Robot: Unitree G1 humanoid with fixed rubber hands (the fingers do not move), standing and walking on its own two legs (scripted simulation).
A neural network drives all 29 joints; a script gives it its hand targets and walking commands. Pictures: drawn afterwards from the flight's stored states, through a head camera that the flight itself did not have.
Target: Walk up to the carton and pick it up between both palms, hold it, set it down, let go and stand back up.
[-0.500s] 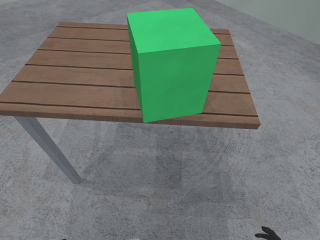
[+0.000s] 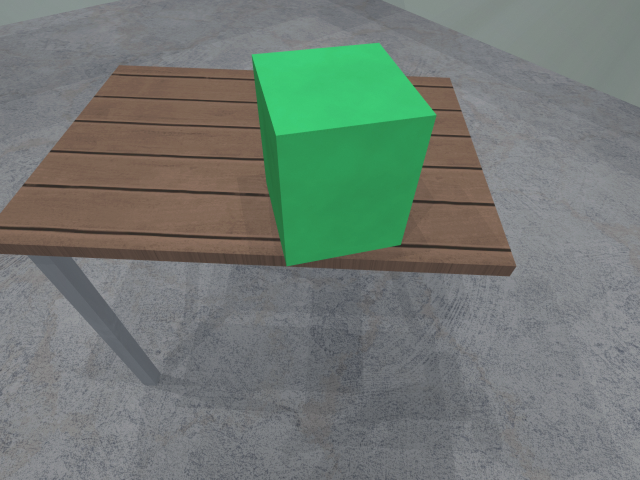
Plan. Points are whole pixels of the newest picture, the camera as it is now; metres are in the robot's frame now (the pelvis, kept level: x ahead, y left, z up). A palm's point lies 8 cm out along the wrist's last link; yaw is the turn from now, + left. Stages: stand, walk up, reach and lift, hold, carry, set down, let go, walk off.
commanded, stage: walk up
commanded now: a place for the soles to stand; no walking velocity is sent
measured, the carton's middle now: (331, 156) +0.58 +0.00 +0.09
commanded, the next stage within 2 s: none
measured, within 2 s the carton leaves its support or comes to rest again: neither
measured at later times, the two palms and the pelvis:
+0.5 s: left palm out of the picture +0.16 +0.35 -0.14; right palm out of the picture +0.12 -0.29 -0.12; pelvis +0.11 +0.03 -0.02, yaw +0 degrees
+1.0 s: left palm (145, 382) +0.30 +0.30 -0.16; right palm (517, 404) +0.26 -0.29 -0.14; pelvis +0.19 +0.01 -0.03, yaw -1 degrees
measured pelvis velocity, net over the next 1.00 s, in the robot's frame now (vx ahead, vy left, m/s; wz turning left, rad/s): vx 0.19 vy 0.01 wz -0.03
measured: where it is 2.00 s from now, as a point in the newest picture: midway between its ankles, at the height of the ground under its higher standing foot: outside the picture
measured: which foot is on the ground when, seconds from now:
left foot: down 0.00-0.62, up 0.64-0.80, down 0.82-1.00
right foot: down 0.00-0.24, up 0.26-0.58, down 0.60-1.00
